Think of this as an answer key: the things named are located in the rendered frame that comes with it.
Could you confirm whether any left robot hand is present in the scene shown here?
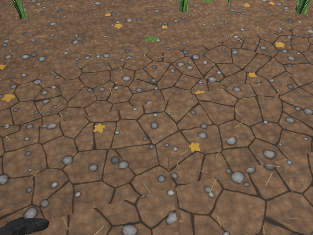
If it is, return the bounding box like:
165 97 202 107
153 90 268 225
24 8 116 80
0 216 49 235

